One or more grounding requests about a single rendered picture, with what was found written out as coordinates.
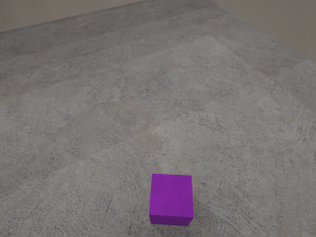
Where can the carton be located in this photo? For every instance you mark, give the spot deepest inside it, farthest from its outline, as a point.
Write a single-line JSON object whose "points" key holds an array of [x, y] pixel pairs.
{"points": [[171, 199]]}

